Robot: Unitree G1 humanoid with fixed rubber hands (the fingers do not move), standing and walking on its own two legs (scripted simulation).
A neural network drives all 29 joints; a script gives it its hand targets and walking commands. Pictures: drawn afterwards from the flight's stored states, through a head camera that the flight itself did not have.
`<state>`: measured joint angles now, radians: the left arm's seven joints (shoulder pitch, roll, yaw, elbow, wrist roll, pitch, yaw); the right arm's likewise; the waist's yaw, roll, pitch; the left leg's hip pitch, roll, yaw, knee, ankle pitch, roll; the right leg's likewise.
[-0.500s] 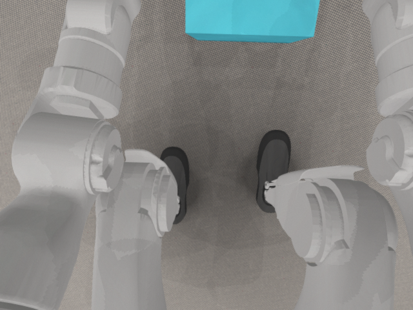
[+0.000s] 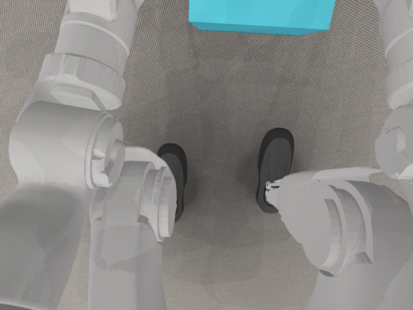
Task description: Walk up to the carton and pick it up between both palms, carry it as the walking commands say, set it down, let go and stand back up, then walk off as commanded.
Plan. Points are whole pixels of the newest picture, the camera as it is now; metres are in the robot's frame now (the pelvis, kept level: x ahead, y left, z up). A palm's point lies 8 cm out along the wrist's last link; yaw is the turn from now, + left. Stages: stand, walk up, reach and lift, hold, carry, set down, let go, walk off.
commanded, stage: reach and lift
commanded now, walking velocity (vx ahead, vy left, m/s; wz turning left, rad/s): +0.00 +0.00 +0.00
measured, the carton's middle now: out of the picture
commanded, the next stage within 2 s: none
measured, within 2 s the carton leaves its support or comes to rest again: leaves its support in 1.22 s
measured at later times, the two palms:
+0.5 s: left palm out of the picture +0.57 +0.09 -0.19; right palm out of the picture +0.56 -0.20 -0.21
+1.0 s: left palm out of the picture +0.57 +0.09 -0.19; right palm out of the picture +0.57 -0.20 -0.21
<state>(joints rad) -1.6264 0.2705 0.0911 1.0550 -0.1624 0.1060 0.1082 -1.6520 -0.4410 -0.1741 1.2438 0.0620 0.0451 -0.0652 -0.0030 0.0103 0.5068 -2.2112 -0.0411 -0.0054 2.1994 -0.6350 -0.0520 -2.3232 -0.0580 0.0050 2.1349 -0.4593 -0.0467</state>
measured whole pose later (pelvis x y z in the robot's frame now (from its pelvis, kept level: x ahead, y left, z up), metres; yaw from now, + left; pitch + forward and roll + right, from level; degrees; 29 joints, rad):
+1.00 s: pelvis +0.00 +0.00 -0.01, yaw +0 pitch +35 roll +3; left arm -1.62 0.21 0.18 1.05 -0.13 0.15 0.05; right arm -1.68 -0.45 -0.15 1.23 0.06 0.15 0.01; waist 0.00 0.01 0.52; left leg -2.20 -0.05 -0.01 2.24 -0.65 -0.05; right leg -2.32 -0.06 0.01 2.18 -0.48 -0.05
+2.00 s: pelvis -0.01 +0.00 +0.02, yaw -2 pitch +28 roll +2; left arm -1.56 0.10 0.29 0.84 -0.02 0.30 0.21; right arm -1.67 -0.39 -0.13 1.12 0.06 0.34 -0.19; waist -0.01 0.05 0.52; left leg -2.00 -0.06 -0.02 2.17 -0.65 -0.05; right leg -2.11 -0.02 0.01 2.09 -0.46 -0.03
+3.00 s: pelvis -0.03 +0.00 +0.11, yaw -3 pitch +20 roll +2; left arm -1.42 0.00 0.40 0.71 0.10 0.36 0.34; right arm -1.52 -0.24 -0.22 0.94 -0.02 0.42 -0.31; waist -0.01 0.03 0.52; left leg -1.65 -0.06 -0.03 1.87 -0.57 -0.05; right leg -1.75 0.00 0.02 1.81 -0.41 -0.01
